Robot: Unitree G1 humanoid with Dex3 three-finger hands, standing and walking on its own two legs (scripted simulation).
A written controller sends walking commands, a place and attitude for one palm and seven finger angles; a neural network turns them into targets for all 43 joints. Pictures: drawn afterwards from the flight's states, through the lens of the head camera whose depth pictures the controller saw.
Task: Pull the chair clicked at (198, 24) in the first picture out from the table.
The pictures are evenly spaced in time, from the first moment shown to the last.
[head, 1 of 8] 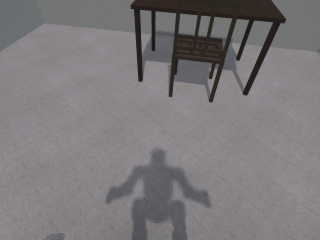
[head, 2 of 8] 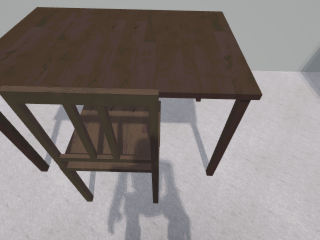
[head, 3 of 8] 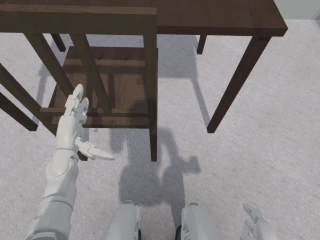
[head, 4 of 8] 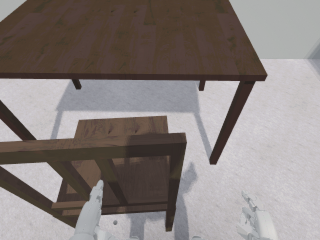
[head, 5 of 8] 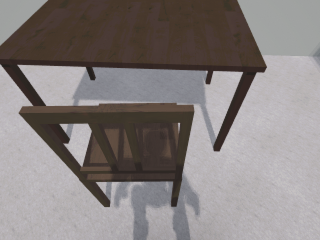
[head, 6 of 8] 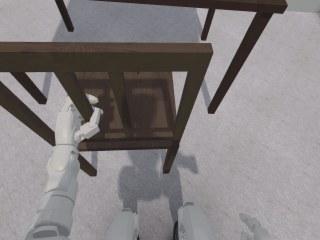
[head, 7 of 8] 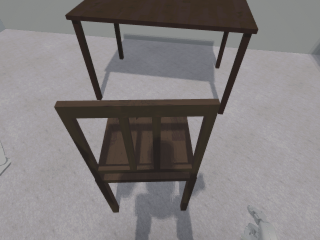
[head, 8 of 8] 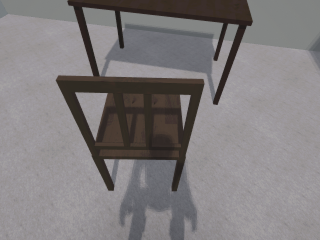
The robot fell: no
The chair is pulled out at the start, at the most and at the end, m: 0.00 0.73 0.71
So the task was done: yes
